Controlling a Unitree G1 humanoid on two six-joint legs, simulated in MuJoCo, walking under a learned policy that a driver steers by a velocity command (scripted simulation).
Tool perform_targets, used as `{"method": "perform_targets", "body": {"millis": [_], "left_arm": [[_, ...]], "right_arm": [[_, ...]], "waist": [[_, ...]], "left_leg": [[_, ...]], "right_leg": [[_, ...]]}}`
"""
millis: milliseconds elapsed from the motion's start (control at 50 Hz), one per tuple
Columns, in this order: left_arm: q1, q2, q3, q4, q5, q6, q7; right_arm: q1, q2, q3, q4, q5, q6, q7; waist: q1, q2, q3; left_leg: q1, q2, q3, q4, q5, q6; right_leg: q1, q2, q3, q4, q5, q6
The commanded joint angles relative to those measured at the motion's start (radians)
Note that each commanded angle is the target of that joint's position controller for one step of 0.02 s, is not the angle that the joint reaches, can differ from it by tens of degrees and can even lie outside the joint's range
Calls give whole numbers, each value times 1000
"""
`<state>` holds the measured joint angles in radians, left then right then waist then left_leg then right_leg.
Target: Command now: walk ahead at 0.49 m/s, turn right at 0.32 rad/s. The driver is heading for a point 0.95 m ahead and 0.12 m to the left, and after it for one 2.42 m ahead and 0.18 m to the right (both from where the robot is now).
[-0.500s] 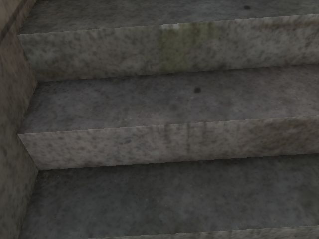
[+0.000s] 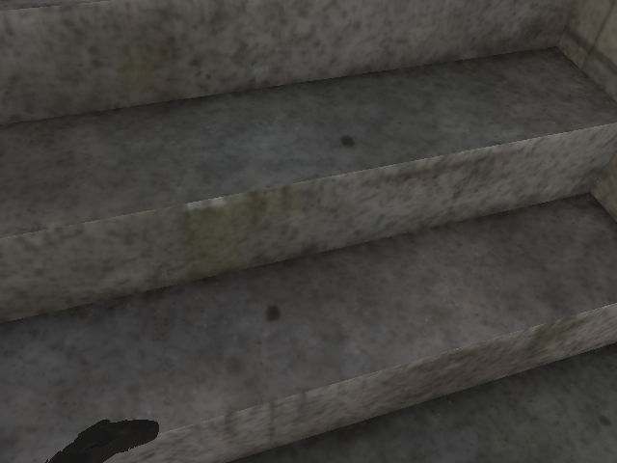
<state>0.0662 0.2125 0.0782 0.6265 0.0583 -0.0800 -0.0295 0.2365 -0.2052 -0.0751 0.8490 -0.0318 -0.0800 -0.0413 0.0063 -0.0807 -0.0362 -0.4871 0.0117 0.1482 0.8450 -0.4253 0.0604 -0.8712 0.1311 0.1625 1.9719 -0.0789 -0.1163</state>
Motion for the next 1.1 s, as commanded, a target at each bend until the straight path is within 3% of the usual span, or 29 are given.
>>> {"method": "perform_targets", "body": {"millis": [20,140,180,220,260,280,320,340,360,380,400,420,460,480,500,560,600,660,700,740,800,840,860,880,900,940,980,1060,1100], "left_arm": [[69,-79,-50,-29,-11,42,10],[-222,-112,-61,-140,-9,87,49],[-331,-98,-76,-197,-27,86,52],[-417,-130,-95,-266,-34,104,20],[-418,-143,-105,-266,-37,109,-6],[-286,-172,-108,-188,-52,109,-19],[-106,-132,-82,-129,-76,133,10],[39,-92,-60,-97,-61,141,24],[156,-12,-32,-86,-53,131,37],[174,17,-15,-35,-51,114,42],[193,124,30,9,-28,107,46],[162,169,55,5,-23,117,49],[100,87,23,103,-26,63,36],[165,3,-8,222,-16,37,49],[225,-73,-31,295,3,28,55],[260,-96,-57,389,-3,-8,39],[316,-57,-63,433,1,-39,24],[303,12,-70,455,-37,-64,25],[357,49,-69,452,-64,-56,55],[357,77,-58,429,-70,-50,82],[368,203,-15,357,-80,-53,83],[368,242,25,321,-80,-68,49],[322,123,16,225,-83,-79,8],[185,50,20,172,-31,-71,-10],[192,-50,-3,89,5,-66,-8],[127,-152,-56,1,3,-42,12],[226,-174,-78,36,-21,-4,35],[86,-133,-89,-40,-30,43,51],[33,-141,-82,-66,-35,61,76]], "right_arm": [[52,40,19,35,5,-73,28],[218,-98,0,85,8,-109,35],[271,-55,12,125,20,-108,47],[359,-40,18,171,28,-76,15],[406,-46,8,179,38,-48,3],[341,8,35,144,49,-42,1],[318,-157,1,92,60,-70,-5],[290,-210,-17,63,71,-86,4],[243,-279,-45,42,97,-104,26],[251,-225,-40,14,118,-125,34],[245,-90,-20,-65,96,-114,70],[134,-136,-52,-110,64,-108,86],[-69,40,-10,-283,14,-78,58],[-83,129,35,-313,2,-66,43],[-51,189,69,-321,1,-52,35],[-40,204,100,-319,38,8,29],[-174,219,115,-344,65,29,9],[-352,197,138,-425,55,41,0],[-424,135,139,-451,42,65,19],[-318,149,144,-383,29,55,30],[-109,118,129,-266,57,44,23],[30,-9,80,-210,33,46,13],[164,-145,29,-130,-4,58,-2],[139,-200,-16,-78,1,89,-16],[-26,-171,-14,-74,-5,75,-6],[-46,22,32,54,-9,27,9],[16,165,72,131,-10,-11,30],[48,31,59,131,15,-58,39],[169,-49,43,150,23,-89,34]], "waist": [[56,43,102],[9,166,154],[-2,142,197],[-19,142,190],[-72,106,77],[-30,151,-30],[57,221,-225],[129,298,-302],[203,330,-360],[196,390,-372],[181,42,-324],[186,-5,-425],[75,90,-178],[29,114,3],[-11,109,59],[-77,132,168],[-62,61,140],[-86,131,175],[-34,116,113],[-46,49,-20],[-109,-135,-267],[-159,-214,-382],[-162,123,-381],[-179,298,-336],[-51,191,-226],[45,88,106],[90,49,125],[98,47,187],[47,157,129]], "left_leg": [[184,176,-280,-425,178,64],[381,286,-284,-682,23,143],[365,228,-191,-748,46,122],[437,236,-193,-836,176,136],[486,212,-106,-947,612,161],[494,164,-5,-826,1088,130],[511,284,-24,-610,2075,116],[577,305,-43,-427,2150,113],[589,287,-52,-228,2075,94],[399,215,-111,-30,1875,92],[-38,-11,-137,414,853,14],[-58,-122,-260,1041,369,-2],[-367,-52,-291,1370,342,35],[-521,-50,-324,1426,311,73],[-588,-43,-350,1522,295,101],[-730,-38,-355,1419,189,90],[-861,-83,-264,1687,113,102],[-832,-23,-187,1365,122,100],[-652,33,2,1083,153,66],[-386,57,61,835,60,88],[-27,-76,72,502,-77,77],[173,-116,-130,133,-231,87],[374,144,-705,-196,-270,212],[351,230,-1153,-620,-486,243],[266,261,-1075,-588,-533,200],[-14,236,-686,-429,-351,125],[-40,169,-446,-414,-30,75],[-72,145,-255,-549,145,76],[121,206,-296,-642,238,134]], "right_leg": [[-340,-29,76,22,-94,-6],[-711,-58,-33,304,-266,-31],[-698,-116,-137,123,-354,-14],[-678,-202,-231,21,-371,-4],[-331,-239,-376,-330,-347,-32],[-94,-181,-427,-430,-324,-58],[300,-56,-476,-590,-351,-64],[422,-36,-407,-692,-352,-87],[584,-28,-348,-943,-333,-94],[742,-57,-162,-1062,-317,-92],[862,-367,474,-1391,-377,-211],[744,-460,790,-1659,-479,-258],[595,-431,586,-1632,-668,-225],[528,-401,434,-1605,-563,-172],[484,-374,313,-1592,-363,-135],[423,-339,15,-1654,-184,-58],[461,-371,-34,-1750,-130,-87],[391,-306,-160,-1845,-216,-13],[423,-307,-166,-2025,-63,-74],[571,-289,-259,-1998,399,-93],[815,-368,-262,-1627,1690,-143],[875,-358,-221,-1199,1509,-103],[464,-207,-186,-813,893,-32],[173,-9,-41,-278,42,19],[-25,-15,89,69,37,26],[-234,-64,47,171,92,-15],[-255,-53,52,219,46,-24],[-272,-78,-32,-75,27,4],[-428,-74,-106,202,-76,-19]]}}
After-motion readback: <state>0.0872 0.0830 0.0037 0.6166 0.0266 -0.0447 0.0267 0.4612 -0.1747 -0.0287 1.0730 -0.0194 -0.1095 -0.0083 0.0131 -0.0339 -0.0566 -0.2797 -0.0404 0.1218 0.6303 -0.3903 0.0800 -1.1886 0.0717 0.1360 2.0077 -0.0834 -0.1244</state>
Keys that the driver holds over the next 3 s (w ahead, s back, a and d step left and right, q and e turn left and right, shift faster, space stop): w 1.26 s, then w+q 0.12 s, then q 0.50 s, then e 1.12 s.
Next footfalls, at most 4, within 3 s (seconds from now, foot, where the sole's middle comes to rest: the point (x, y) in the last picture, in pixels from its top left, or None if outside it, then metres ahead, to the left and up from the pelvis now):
0.36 right None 0.38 -0.11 -0.54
0.84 left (259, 322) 0.58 0.09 -0.35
1.32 right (383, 115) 0.90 -0.11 -0.16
1.82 left None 1.07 0.12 0.03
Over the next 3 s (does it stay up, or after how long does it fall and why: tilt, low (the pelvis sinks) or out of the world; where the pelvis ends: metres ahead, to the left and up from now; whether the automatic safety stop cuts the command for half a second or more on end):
stays up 1.06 0.05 0.79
